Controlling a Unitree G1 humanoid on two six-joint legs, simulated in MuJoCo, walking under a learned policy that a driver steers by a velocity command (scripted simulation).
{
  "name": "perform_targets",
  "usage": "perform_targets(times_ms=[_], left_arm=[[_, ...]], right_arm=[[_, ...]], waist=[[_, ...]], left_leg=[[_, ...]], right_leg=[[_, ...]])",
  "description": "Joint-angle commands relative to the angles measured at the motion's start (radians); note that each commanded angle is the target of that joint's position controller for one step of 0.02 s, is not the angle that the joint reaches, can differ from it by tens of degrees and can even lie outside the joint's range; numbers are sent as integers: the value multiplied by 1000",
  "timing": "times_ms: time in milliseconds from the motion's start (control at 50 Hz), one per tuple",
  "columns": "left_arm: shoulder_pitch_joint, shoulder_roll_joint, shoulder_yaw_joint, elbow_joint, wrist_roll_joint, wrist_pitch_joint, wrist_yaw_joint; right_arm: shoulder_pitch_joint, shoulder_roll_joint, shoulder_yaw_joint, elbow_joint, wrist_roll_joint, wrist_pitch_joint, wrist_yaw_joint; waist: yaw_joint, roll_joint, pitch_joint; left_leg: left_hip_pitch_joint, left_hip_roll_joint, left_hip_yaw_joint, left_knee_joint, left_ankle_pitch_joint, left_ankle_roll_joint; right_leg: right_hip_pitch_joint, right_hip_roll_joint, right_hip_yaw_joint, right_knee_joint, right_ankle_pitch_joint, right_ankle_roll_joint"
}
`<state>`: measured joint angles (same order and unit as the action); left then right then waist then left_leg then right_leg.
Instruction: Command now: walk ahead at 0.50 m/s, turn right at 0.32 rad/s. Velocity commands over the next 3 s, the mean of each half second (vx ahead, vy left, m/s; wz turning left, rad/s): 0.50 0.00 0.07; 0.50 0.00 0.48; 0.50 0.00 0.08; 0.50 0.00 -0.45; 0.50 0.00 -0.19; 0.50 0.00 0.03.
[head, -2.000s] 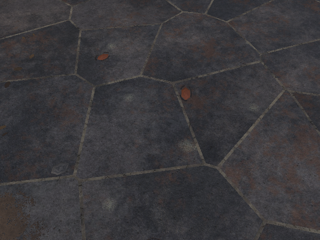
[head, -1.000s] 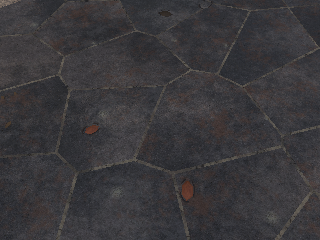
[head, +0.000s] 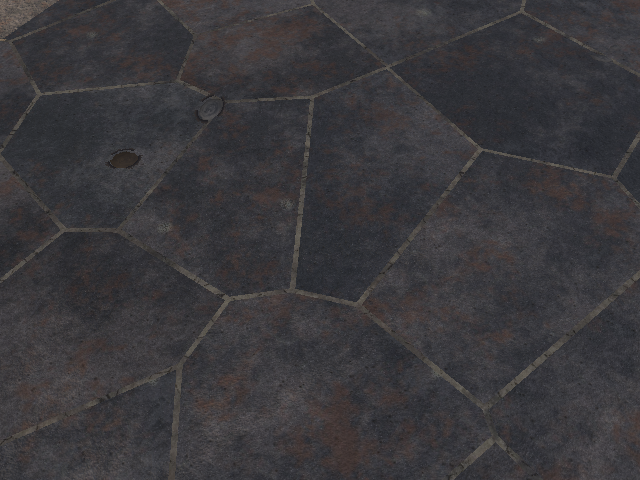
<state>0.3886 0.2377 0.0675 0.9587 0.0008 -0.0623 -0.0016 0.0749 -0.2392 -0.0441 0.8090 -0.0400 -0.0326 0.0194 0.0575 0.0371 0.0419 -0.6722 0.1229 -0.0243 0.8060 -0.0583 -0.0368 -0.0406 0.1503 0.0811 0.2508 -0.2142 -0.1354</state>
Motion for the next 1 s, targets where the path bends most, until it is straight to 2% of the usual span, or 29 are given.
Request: perform_targets(times_ms=[20, 80, 120, 140, 160, 180, 200, 220, 240, 260, 280, 300, 340, 400, 460, 520, 600, 640, 680, 700, 720, 740, 760, 780, 800, 820, 840, 900, 1000], left_arm=[[103, 119, 17, -19, 5, -11, 9], [130, 130, 12, -11, 17, -13, 19], [107, 147, 13, -12, 22, -16, 26], [78, 157, 14, -16, 22, -19, 28], [59, 172, 17, -17, 26, -22, 26], [44, 174, 16, -16, 27, -23, 21], [43, 153, 8, -30, 23, -28, 17], [154, 65, -8, -48, -13, -31, 9], [160, 118, 2, -39, 11, -32, 6], [66, 133, 5, -59, 35, -29, 5], [-23, 124, -1, -83, 41, -34, -2], [-56, 107, -3, -98, 41, -32, -8], [-46, 83, -12, -109, 52, -11, -16], [-96, 73, -20, -140, 50, 5, -19], [-253, 70, -27, -201, 44, 10, -20], [-361, 63, -36, -241, 36, 9, -23], [-458, 71, -42, -289, 24, 0, -20], [-436, 89, -38, -297, 21, -10, -17], [-312, 118, -26, -267, 19, -23, -7], [-203, 152, -13, -239, 28, -36, 5], [-46, 232, 7, -230, 53, -45, 23], [-30, 314, 26, -235, 65, -27, 30], [-65, 255, 24, -232, 50, -11, 25], [-122, 152, 1, -249, 40, -10, 19], [-158, 110, -11, -246, 37, -14, 14], [-163, 97, -16, -240, 38, -19, 14], [-151, 94, -17, -228, 34, -26, 15], [-93, 106, -11, -194, 20, -52, 5], [-39, 112, -8, -145, 19, -55, -7]], right_arm=[[-110, -53, -1, -87, 5, -12, 7], [-181, -60, 6, -121, 12, -23, 12], [-153, -77, 3, -125, 14, -31, 11], [-89, -89, -3, -109, 15, -35, 6], [6, -109, -12, -78, 19, -38, -2], [154, -126, -23, -28, 20, -45, -14], [316, -165, -37, 10, 3, -51, -27], [421, -280, -67, 19, -19, -50, -29], [364, -238, -63, 37, 18, -31, -12], [247, -176, -49, 14, 37, -26, -3], [187, -118, -35, 3, 36, -28, 3], [177, -97, -27, 11, 29, -31, 2], [203, -92, -22, 40, 33, -42, -4], [255, -135, -36, 57, 40, -50, -8], [308, -142, -42, 65, 42, -43, -10], [364, -148, -48, 68, 41, -38, -11], [412, -159, -55, 63, 28, -30, -18], [388, -173, -61, 46, 22, -28, -25], [335, -192, -68, 24, 22, -28, -26], [324, -181, -66, 18, 30, -34, -19], [315, -119, -49, -17, 45, -44, -13], [413, -45, -33, -47, 72, -40, -16], [431, -126, -43, -23, 39, -21, -25], [363, -140, -47, -14, 24, -13, -17], [313, -117, -44, -23, 21, -11, -6], [292, -108, -44, -28, 13, -4, 3], [288, -106, -44, -31, 4, 9, 13], [245, -86, -38, -57, 2, 25, 29], [94, -67, -19, -104, 0, 21, 39]], waist=[[31, -97, 8], [49, -103, 27], [16, -113, 30], [-20, -118, 14], [-61, -126, -32], [-128, -97, -106], [-192, -56, -208], [-163, 158, -347], [-127, 175, -324], [-88, 72, -138], [-85, -13, -59], [-64, -20, -13], [-26, 15, -13], [-26, 23, -20], [-64, 23, 18], [-107, 30, 9], [-140, 39, -5], [-116, 51, -16], [-52, 50, -55], [1, -4, -116], [62, -126, -257], [10, -329, -324], [-23, -242, -262], [-25, -109, -141], [-36, -78, -70], [-47, -113, -48], [-57, -148, -37], [-65, -138, -54], [-50, -126, -6]], left_leg=[[-24, -44, 53, -93, 74, 15], [-13, -71, 66, -182, 49, 46], [60, -88, 61, -241, -4, 79], [161, -113, 67, -272, -42, 99], [278, -149, 84, -288, -85, 120], [447, -170, 100, -346, -58, 146], [689, -56, -20, -344, -89, 192], [968, 219, -482, -372, -143, 337], [952, 264, -755, -523, -168, 390], [799, 224, -626, -537, -277, 372], [673, 177, -501, -563, -235, 349], [589, 125, -419, -586, -147, 321], [506, 59, -321, -608, 0, 293], [469, 29, -266, -629, 75, 309], [459, 3, -257, -657, 43, 294], [505, -13, -261, -629, 71, 266], [588, 1, -301, -545, 184, 253], [593, 11, -334, -493, 217, 230], [544, -7, -354, -394, 253, 197], [493, -66, -316, -244, 240, 172], [384, -129, -223, 19, 57, 144], [90, -269, -89, 247, -500, 118], [-5, -181, -69, 372, -486, 126], [-7, -137, -77, 395, -386, 125], [16, -110, -70, 364, -318, 114], [39, -88, -59, 337, -289, 104], [54, -77, -50, 329, -273, 93], [37, -82, -46, 323, -215, 79], [-16, -86, -38, 119, -71, 58]], right_leg=[[60, -261, 156, -42, 481, -63], [137, -293, 167, -17, 536, -71], [156, -319, 167, 16, 623, -58], [139, -316, 149, 60, 735, -41], [139, -308, 125, 146, 873, -27], [121, -273, 81, 314, 914, -10], [-27, -237, 50, 542, 705, 3], [-333, -76, -39, 937, 178, 57], [-513, -31, -15, 1059, -278, 54], [-590, -114, 2, 1080, -196, 49], [-589, -156, -3, 1022, -124, 53], [-564, -184, -9, 957, -97, 60], [-492, -208, -23, 867, -81, 92], [-503, -212, -58, 767, -50, 137], [-554, -220, -75, 602, 69, 172], [-550, -203, -75, 473, 169, 185], [-531, -171, -68, 372, 159, 182], [-449, -157, -51, 307, 108, 166], [-248, -126, -58, 221, 52, 140], [-74, -157, -32, 161, 60, 112], [144, -378, 175, 127, -114, 55], [330, -601, 567, 29, -206, -41], [244, -606, 653, 23, -316, -77], [124, -545, 505, 7, -297, -55], [26, -488, 353, -21, -156, -33], [-21, -445, 246, -39, -44, -8], [-48, -416, 170, -49, 47, 4], [-44, -403, 69, -61, 262, -13], [-38, -378, -52, -108, 312, -30]])
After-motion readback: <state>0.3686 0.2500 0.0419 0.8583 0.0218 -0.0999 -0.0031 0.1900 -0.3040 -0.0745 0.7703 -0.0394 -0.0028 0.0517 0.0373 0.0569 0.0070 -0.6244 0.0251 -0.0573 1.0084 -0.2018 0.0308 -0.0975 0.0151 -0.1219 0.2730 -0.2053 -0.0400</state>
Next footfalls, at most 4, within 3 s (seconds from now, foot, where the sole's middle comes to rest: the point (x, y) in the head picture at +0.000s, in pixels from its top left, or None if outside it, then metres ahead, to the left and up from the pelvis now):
0.20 left None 0.29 0.12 -0.78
0.72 right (387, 434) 0.57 -0.05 -0.78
1.22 left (257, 365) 0.72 0.25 -0.78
1.76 right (296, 248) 1.06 0.19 -0.78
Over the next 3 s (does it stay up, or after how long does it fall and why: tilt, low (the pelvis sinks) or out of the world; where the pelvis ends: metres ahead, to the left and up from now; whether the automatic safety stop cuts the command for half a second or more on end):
stays up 1.55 0.27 -0.01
